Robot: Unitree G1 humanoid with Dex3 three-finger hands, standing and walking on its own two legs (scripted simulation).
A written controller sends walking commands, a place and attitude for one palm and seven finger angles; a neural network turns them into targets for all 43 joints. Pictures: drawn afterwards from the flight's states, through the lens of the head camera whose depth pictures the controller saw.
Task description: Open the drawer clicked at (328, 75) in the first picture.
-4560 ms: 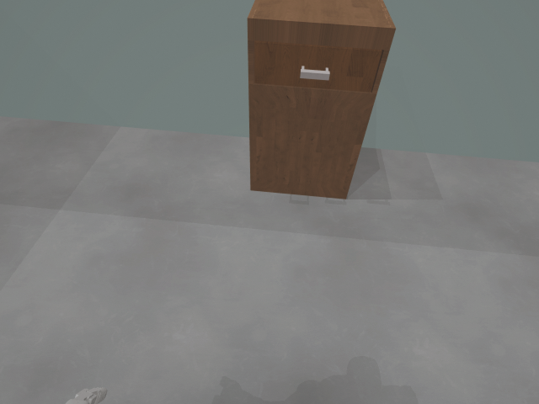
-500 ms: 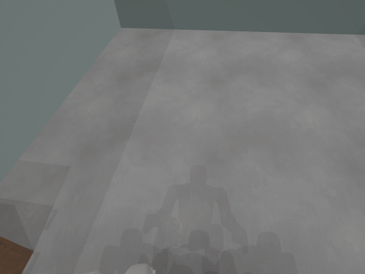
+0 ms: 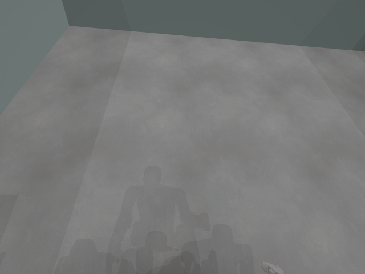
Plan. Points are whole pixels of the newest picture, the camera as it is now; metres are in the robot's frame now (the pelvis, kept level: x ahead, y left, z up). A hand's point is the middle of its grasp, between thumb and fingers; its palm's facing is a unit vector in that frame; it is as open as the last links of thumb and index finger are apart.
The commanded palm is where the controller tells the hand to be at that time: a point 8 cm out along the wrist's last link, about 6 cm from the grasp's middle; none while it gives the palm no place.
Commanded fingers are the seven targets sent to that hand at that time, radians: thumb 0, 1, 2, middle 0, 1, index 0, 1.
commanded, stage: walk to a spot facing it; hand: left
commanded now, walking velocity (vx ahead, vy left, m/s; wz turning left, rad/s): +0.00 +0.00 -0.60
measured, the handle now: out of the picture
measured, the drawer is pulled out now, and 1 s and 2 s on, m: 0.00 0.00 0.00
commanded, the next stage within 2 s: turn to face it in 0.18 s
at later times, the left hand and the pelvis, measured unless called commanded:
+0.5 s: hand (155, 223) +0.27 +0.10 -0.15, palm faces -0.24 -0.95 -0.22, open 7.4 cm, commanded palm none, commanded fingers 0.00 0.90 0.90 -0.20 -0.30 -0.20 -0.30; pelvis +0.08 -0.03 -0.01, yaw -10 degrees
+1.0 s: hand out of the picture +0.12 +0.25 -0.17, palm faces +0.18 -0.95 -0.24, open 7.4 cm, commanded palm none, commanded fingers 0.00 0.90 0.90 -0.20 -0.30 -0.20 -0.30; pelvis +0.08 +0.02 +0.00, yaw +6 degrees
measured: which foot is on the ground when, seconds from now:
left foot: down 0.00-0.38, up 0.40-0.76, down 0.78-1.00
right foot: up 0.00-0.36, down 0.38-0.78, up 0.80-1.00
